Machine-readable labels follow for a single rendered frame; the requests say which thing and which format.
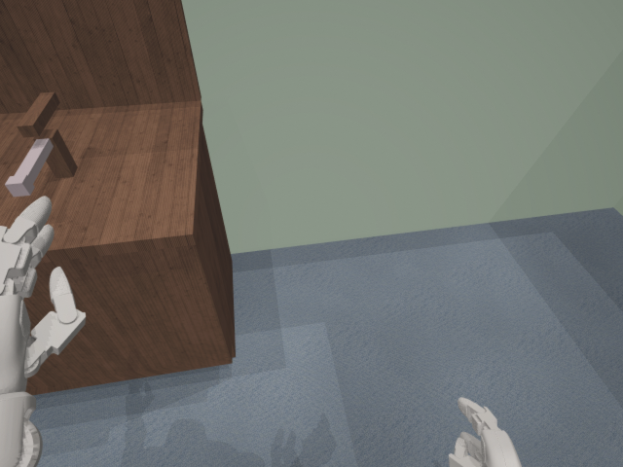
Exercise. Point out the robot left hand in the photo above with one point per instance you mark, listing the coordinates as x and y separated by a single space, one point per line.
22 248

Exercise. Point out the tap lever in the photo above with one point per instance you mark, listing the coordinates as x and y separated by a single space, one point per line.
21 184

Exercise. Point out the left robot forearm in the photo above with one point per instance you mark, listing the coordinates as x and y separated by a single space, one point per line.
20 440

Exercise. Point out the counter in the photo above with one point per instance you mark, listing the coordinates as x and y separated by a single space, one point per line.
139 231

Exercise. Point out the robot right hand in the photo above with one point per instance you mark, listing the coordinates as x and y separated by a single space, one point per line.
495 448

